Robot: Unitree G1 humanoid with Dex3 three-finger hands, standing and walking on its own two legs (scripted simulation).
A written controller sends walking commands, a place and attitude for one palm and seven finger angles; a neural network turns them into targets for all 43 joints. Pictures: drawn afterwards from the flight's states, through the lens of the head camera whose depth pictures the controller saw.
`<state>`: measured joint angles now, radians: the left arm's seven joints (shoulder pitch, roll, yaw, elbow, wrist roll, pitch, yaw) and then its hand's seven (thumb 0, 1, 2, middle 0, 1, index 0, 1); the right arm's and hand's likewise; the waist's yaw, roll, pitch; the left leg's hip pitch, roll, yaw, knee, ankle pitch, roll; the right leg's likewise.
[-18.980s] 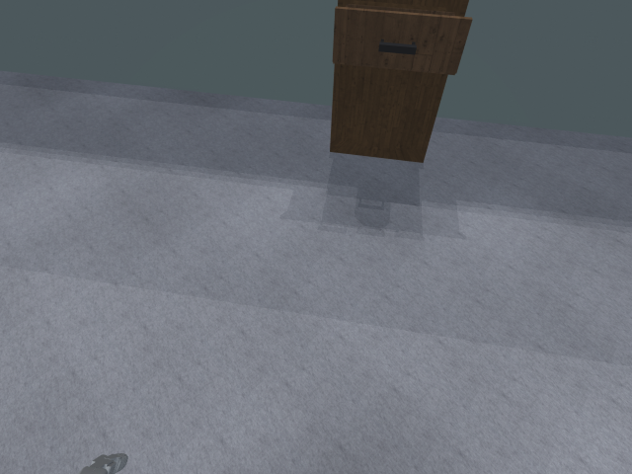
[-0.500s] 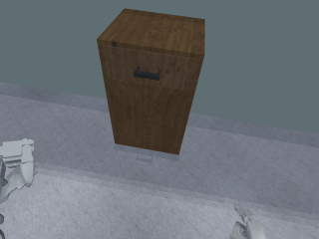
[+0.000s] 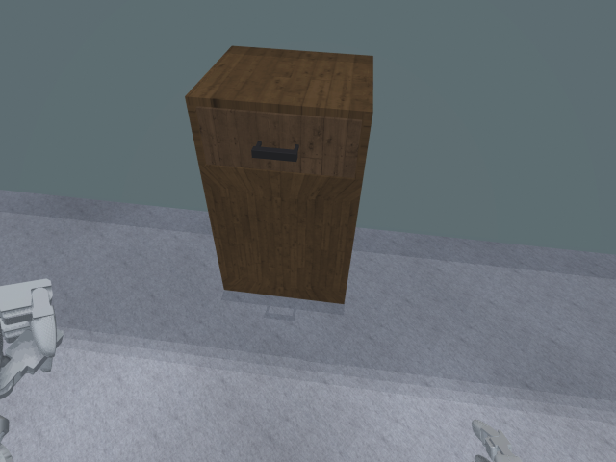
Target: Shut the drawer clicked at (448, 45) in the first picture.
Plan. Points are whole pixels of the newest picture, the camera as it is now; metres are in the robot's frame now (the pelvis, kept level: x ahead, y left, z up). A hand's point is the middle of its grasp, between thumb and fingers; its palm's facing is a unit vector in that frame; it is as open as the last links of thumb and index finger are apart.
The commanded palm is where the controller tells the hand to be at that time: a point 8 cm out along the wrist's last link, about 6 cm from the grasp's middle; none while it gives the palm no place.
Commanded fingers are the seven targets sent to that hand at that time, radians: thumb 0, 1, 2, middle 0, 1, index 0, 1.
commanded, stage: stop stepping back and stand still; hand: left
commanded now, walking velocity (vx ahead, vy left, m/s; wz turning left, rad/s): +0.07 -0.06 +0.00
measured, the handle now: (276, 150) +0.92 +0.12 -0.06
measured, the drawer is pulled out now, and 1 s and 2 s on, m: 0.00 0.00 0.00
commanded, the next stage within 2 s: let the arm hang, fingers relaxed in 0.70 s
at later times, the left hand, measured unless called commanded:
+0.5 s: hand (68, 322) +0.21 +0.25 +0.16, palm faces +0.34 -0.82 -0.46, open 3.2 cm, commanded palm +0.15 +0.29 +0.19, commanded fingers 0.00 0.90 0.90 -1.40 -1.60 -1.40 -1.60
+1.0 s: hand out of the picture +0.14 +0.25 -0.11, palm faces +0.03 -0.94 -0.34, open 3.0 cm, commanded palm none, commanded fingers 0.00 0.90 0.90 -0.96 -1.12 -0.96 -1.12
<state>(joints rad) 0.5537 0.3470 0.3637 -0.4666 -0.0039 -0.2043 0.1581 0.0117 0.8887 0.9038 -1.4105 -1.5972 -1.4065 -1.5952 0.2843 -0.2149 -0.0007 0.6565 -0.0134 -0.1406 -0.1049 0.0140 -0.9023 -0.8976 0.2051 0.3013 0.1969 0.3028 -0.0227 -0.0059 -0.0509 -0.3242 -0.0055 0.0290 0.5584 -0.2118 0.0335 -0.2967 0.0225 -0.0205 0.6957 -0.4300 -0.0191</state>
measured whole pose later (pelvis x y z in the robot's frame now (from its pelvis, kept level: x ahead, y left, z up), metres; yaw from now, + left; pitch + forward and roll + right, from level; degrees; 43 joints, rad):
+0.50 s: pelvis +0.02 +0.01 +0.01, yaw +0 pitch +0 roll +0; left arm 0.62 0.38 0.36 -0.54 -0.03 -0.22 0.14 0.01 0.89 0.90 -1.41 -1.60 -1.40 -1.59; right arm 0.20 -0.20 0.00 0.61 0.00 -0.15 -0.08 0.01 -0.90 -0.90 0.21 0.30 0.20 0.30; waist -0.01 -0.01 0.03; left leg -0.26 0.03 0.06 0.48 -0.22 0.00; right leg -0.22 0.02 -0.02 0.48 -0.26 -0.02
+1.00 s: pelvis +0.00 +0.03 +0.00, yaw +1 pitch +0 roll +0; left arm 0.25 0.27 0.04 0.60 0.03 0.04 0.01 0.01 0.91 0.90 -1.26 -1.46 -1.26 -1.46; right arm 0.14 -0.28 -0.01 0.84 -0.02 -0.01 0.01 0.01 -0.90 -0.90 0.21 0.30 0.20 0.30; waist -0.02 0.03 0.00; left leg -0.33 -0.01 0.05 0.57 -0.24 0.03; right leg -0.29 -0.02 -0.03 0.58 -0.30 0.00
